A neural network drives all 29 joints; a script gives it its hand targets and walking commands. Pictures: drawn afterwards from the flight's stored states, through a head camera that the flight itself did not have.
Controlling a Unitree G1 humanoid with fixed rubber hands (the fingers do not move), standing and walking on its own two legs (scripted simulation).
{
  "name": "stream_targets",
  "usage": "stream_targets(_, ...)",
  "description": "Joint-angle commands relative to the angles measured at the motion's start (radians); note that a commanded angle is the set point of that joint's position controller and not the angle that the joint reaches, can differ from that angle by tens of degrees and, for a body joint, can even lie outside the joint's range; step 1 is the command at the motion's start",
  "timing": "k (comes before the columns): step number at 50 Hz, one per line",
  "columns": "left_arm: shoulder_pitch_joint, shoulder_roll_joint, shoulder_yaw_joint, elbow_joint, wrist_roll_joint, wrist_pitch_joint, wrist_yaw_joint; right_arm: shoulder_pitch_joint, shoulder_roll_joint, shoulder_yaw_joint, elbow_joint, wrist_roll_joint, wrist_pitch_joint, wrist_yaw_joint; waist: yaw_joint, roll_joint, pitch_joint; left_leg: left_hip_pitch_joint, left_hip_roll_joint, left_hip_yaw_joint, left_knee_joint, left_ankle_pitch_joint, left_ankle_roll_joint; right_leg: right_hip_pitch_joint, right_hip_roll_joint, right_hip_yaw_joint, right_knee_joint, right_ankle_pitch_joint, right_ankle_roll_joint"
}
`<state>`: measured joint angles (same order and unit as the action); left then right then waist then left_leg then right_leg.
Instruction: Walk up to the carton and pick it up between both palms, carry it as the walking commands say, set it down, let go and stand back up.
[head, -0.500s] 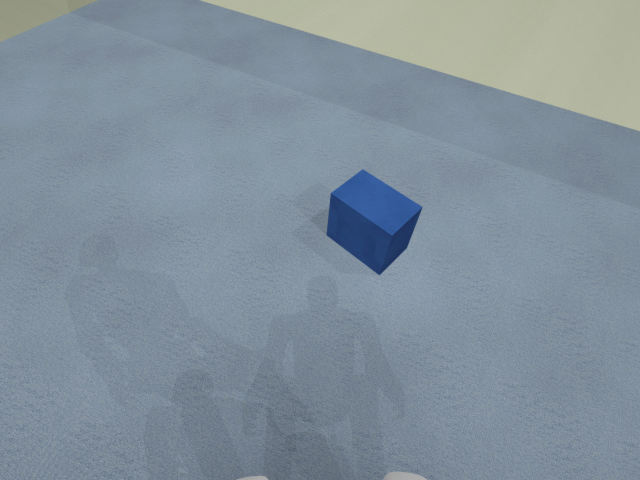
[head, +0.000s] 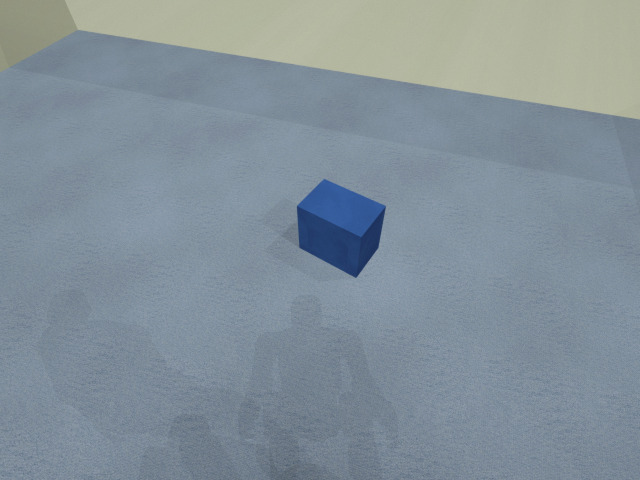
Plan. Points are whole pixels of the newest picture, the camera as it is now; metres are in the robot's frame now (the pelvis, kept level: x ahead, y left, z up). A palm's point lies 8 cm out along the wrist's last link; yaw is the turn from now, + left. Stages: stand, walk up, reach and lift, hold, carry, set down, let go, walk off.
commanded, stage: walk up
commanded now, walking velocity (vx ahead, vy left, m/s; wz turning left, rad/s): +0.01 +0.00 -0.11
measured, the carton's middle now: (340, 228) +1.06 -0.06 -0.64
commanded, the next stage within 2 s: none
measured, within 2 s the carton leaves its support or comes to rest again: neither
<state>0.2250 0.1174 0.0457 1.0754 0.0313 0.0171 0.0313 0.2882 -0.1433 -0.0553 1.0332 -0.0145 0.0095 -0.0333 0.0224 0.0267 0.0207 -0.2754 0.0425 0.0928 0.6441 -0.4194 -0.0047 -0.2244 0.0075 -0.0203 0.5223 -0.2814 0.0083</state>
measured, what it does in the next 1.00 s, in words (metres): steps to the left, turning right: left foot, then right foot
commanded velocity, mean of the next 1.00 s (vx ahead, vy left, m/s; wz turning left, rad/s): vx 0.09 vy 0.18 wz -0.23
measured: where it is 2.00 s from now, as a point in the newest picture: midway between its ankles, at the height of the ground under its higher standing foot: (187, 409)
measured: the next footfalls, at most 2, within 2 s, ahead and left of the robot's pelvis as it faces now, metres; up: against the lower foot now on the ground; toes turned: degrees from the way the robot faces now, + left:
left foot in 0.52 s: +0.11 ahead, +0.21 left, +0.00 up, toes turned -1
right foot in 0.80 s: +0.09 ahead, +0.04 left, +0.00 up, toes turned -22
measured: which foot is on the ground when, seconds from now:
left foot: down 0.00-0.26, up 0.28-0.50, down 0.52-0.80, up 0.82-1.00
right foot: down 0.00-0.56, up 0.58-0.78, down 0.80-1.00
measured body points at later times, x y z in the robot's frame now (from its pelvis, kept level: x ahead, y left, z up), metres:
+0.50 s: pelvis +0.03 +0.07 +0.00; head +0.04 +0.08 +0.45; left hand +0.00 +0.31 -0.15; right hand +0.08 -0.17 -0.14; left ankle +0.06 +0.21 -0.72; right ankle -0.02 -0.08 -0.73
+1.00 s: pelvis +0.13 +0.19 +0.00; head +0.16 +0.18 +0.45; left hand +0.21 +0.43 -0.15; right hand +0.12 -0.06 -0.15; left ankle +0.18 +0.32 -0.70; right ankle +0.05 +0.06 -0.73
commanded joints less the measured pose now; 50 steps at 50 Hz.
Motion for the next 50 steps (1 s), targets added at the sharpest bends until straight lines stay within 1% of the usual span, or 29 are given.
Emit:
stream_targets(1, -0.018, 0.183, 0.033, -0.062, -0.006, -0.008, 0.002, 0.117, -0.022, 0.016, -0.072, -0.004, -0.046, 0.0, -0.048, -0.138, -0.006, 0.151, 0.031, -0.022, -0.198, 0.206, 0.012, -0.104, -0.181, 0.164, -0.118, 0.152, -0.081)
stream_targets(2, -0.02, 0.166, 0.033, -0.079, -0.011, -0.009, -0.008, 0.124, -0.079, 0.002, -0.071, -0.009, -0.052, -0.006, -0.045, -0.045, -0.015, 0.204, 0.114, -0.113, -0.236, 0.216, 0.039, -0.166, -0.116, 0.122, -0.014, 0.065, -0.053)
stream_targets(3, -0.032, 0.137, 0.028, -0.1, -0.013, -0.007, -0.014, 0.102, -0.16, -0.025, -0.081, -0.016, -0.049, -0.011, -0.052, 0.152, 0.028, 0.198, 0.223, -0.252, -0.343, 0.125, 0.089, -0.281, 0.001, 0.028, 0.157, -0.069, -0.011)
stream_targets(4, -0.027, 0.115, 0.03, -0.116, -0.004, 0.003, -0.011, 0.055, -0.164, -0.016, -0.088, -0.024, -0.053, -0.013, -0.046, 0.224, 0.059, 0.102, 0.339, -0.372, -0.411, 0.178, 0.177, -0.266, 0.009, 0.002, 0.339, -0.235, 0.007)
stream_targets(6, 0.046, 0.101, 0.021, -0.062, -0.021, 0.015, -0.005, 0.002, -0.044, 0.038, -0.111, -0.019, -0.061, -0.023, 0.011, 0.159, 0.099, -0.091, 0.275, -0.319, -0.457, 0.193, 0.199, -0.077, -0.02, 0.064, 0.333, -0.207, -0.009)
stream_targets(7, 0.032, 0.142, 0.03, -0.088, -0.006, 0.012, -0.006, -0.027, -0.143, -0.004, -0.129, -0.004, -0.035, -0.026, 0.026, 0.271, 0.116, -0.119, 0.172, -0.201, -0.43, 0.0, 0.199, -0.103, -0.048, -0.034, 0.386, -0.234, -0.015)
stream_targets(9, 0.108, 0.137, 0.025, -0.043, 0.009, 0.01, -0.009, -0.057, -0.17, -0.03, -0.138, -0.018, -0.016, -0.016, 0.044, 0.237, 0.077, -0.072, 0.147, -0.098, -0.432, -0.212, 0.135, -0.077, -0.049, -0.092, 0.216, -0.162, -0.034)
stream_targets(11, 0.175, 0.124, 0.016, -0.026, -0.005, 0.004, 0.007, -0.053, -0.151, -0.031, -0.138, -0.03, 0.001, -0.007, 0.083, 0.145, 0.054, -0.138, 0.109, -0.03, -0.337, -0.191, 0.094, 0.068, -0.044, -0.126, 0.061, -0.067, -0.045)
stream_targets(12, 0.182, 0.145, 0.021, -0.015, -0.003, 0.0, 0.014, -0.072, -0.122, -0.017, -0.148, -0.022, 0.002, -0.003, 0.104, 0.004, 0.068, -0.203, 0.074, -0.004, -0.227, -0.139, 0.057, 0.129, -0.083, -0.053, -0.066, -0.083, -0.061)
stream_targets(13, 0.219, 0.24, 0.048, -0.028, 0.013, -0.002, 0.025, -0.074, -0.099, -0.017, -0.19, -0.004, 0.001, 0.003, 0.118, -0.247, 0.084, -0.388, -0.018, 0.065, 0.02, -0.065, 0.004, 0.214, -0.307, 0.256, -0.244, -0.171, -0.11)
stream_targets(14, 0.243, 0.306, 0.051, -0.047, 0.021, -0.004, 0.038, -0.087, -0.105, -0.013, -0.225, -0.038, 0.002, 0.01, 0.105, -0.326, 0.084, -0.473, -0.041, 0.022, 0.324, -0.144, -0.014, 0.18, -0.524, 0.594, -0.401, -0.088, -0.216)
stream_targets(15, 0.223, 0.296, 0.059, -0.029, 0.014, -0.002, 0.051, -0.101, -0.098, -0.001, -0.242, -0.059, 0.002, 0.018, 0.098, -0.21, 0.108, -0.398, 0.051, -0.114, 0.4, -0.022, -0.014, 0.048, -0.524, 0.637, -0.409, -0.11, -0.255)
stream_targets(17, 0.095, 0.229, 0.044, -0.085, 0.021, -0.02, 0.038, -0.035, -0.1, -0.004, -0.227, -0.024, -0.01, 0.018, 0.041, -0.2, 0.104, -0.279, 0.097, -0.178, 0.305, 0.077, -0.011, -0.034, -0.413, 0.458, -0.356, -0.151, -0.21)
stream_targets(20, 0.074, 0.228, 0.04, -0.086, 0.012, -0.039, 0.024, 0.025, -0.096, -0.006, -0.208, -0.014, -0.004, 0.029, 0.017, -0.211, 0.061, -0.165, 0.04, -0.069, 0.098, 0.002, -0.032, 0.019, -0.321, 0.201, -0.304, 0.065, -0.148)
stream_targets(23, 0.139, 0.249, 0.043, -0.082, 0.019, -0.021, 0.009, 0.01, -0.108, -0.006, -0.227, -0.02, 0.007, 0.033, 0.037, -0.209, 0.075, -0.087, 0.013, -0.012, -0.004, -0.013, -0.022, -0.02, -0.323, 0.193, -0.268, 0.056, -0.148)
stream_targets(25, 0.075, 0.241, 0.033, -0.094, 0.007, -0.017, -0.003, 0.079, -0.062, 0.003, -0.203, -0.023, -0.003, 0.028, -0.013, -0.187, 0.038, 0.131, -0.017, 0.031, -0.204, 0.177, -0.013, -0.114, -0.251, 0.093, -0.164, 0.037, -0.098)
stream_targets(27, 0.082, 0.209, 0.029, -0.119, 0.002, -0.023, -0.017, 0.148, -0.127, -0.012, -0.196, -0.031, -0.016, 0.022, -0.031, -0.04, -0.016, 0.27, 0.091, -0.061, -0.21, 0.258, 0.008, -0.216, -0.168, 0.018, -0.015, -0.047, -0.023)
stream_targets(28, 0.077, 0.173, 0.013, -0.14, -0.006, -0.019, -0.024, 0.148, -0.184, -0.028, -0.195, -0.037, -0.023, 0.014, -0.033, 0.17, -0.027, 0.214, 0.217, -0.227, -0.301, 0.312, 0.066, -0.228, -0.086, -0.072, 0.165, -0.141, 0.027)
stream_targets(29, 0.079, 0.157, 0.002, -0.144, -0.017, -0.007, -0.018, 0.127, -0.195, -0.033, -0.19, -0.046, -0.018, 0.008, -0.017, 0.277, -0.013, 0.113, 0.257, -0.287, -0.365, 0.24, 0.152, -0.183, -0.049, -0.059, 0.298, -0.269, 0.02)
stream_targets(31, 0.068, 0.154, 0.009, -0.148, -0.011, 0.001, -0.02, 0.084, -0.168, -0.019, -0.186, -0.031, -0.028, -0.007, 0.002, 0.226, 0.022, 0.104, 0.253, -0.295, -0.403, 0.199, 0.174, -0.228, -0.077, -0.002, 0.463, -0.321, 0.009)
stream_targets(34, 0.076, 0.172, 0.01, -0.133, -0.008, -0.008, -0.011, 0.059, -0.176, -0.028, -0.18, -0.036, -0.027, -0.02, 0.0, 0.194, 0.03, 0.122, 0.239, -0.193, -0.325, 0.572, 0.209, -0.246, -0.092, -0.014, 0.447, -0.271, -0.009)
stream_targets(36, 0.125, 0.172, 0.013, -0.095, -0.003, -0.007, 0.0, 0.044, -0.166, -0.03, -0.165, -0.054, -0.01, 0.0, 0.002, 0.174, -0.016, 0.145, 0.193, -0.053, -0.31, 0.332, 0.165, -0.192, -0.074, -0.071, 0.298, -0.205, -0.031)
stream_targets(39, 0.249, 0.177, 0.025, -0.064, -0.003, 0.005, 0.028, -0.046, -0.133, -0.021, -0.181, -0.052, 0.016, 0.017, 0.104, 0.055, 0.011, -0.077, 0.103, 0.054, -0.165, 0.072, 0.08, 0.097, -0.071, -0.113, -0.011, -0.044, -0.059)
stream_targets(40, 0.306, 0.253, 0.052, -0.058, 0.014, 0.006, 0.038, -0.085, -0.109, -0.012, -0.206, -0.042, 0.012, 0.024, 0.156, -0.189, 0.014, -0.275, 0.018, 0.124, 0.087, 0.077, 0.03, 0.231, -0.231, 0.126, -0.181, -0.121, -0.099)
stream_targets(41, 0.323, 0.336, 0.063, -0.078, 0.025, 0.002, 0.045, -0.133, -0.09, -0.007, -0.269, -0.041, 0.006, 0.031, 0.142, -0.383, 0.042, -0.486, -0.048, 0.04, 0.352, -0.122, -0.009, 0.238, -0.543, 0.625, -0.402, -0.029, -0.214)
stream_targets(42, 0.264, 0.338, 0.066, -0.098, 0.012, 0.006, 0.051, -0.142, -0.129, -0.015, -0.248, -0.057, 0.009, 0.033, 0.11, -0.216, 0.076, -0.461, 0.026, -0.054, 0.452, -0.063, -0.006, 0.177, -0.575, 0.635, -0.392, 0.078, -0.248)
stream_targets(44, 0.182, 0.3, 0.079, -0.105, 0.004, -0.005, 0.044, -0.094, -0.123, -0.005, -0.253, -0.033, 0.014, 0.047, 0.072, -0.226, 0.056, -0.39, 0.096, -0.164, 0.443, 0.04, -0.014, 0.127, -0.479, 0.465, -0.257, 0.321, -0.243)
stream_targets(46, 0.126, 0.299, 0.075, -0.128, 0.011, -0.02, 0.036, -0.11, -0.165, -0.016, -0.255, -0.02, 0.016, 0.054, 0.049, -0.2, 0.039, -0.367, 0.098, -0.147, 0.324, 0.03, -0.04, 0.162, -0.405, 0.332, -0.25, 0.312, -0.194)
stream_targets(50, 0.146, 0.319, 0.095, -0.117, 0.01, -0.006, 0.028, -0.096, -0.124, 0.004, -0.258, -0.008, 0.034, 0.079, 0.036, -0.241, 0.063, -0.267, 0.047, -0.078, 0.141, 0.005, -0.033, 0.076, -0.348, 0.223, -0.206, 0.333, -0.16)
